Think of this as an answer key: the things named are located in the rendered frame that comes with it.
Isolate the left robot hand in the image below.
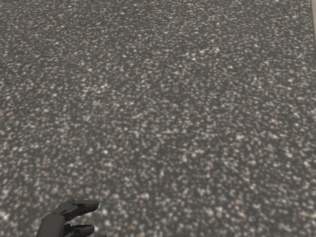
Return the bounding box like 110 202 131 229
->
36 198 107 237

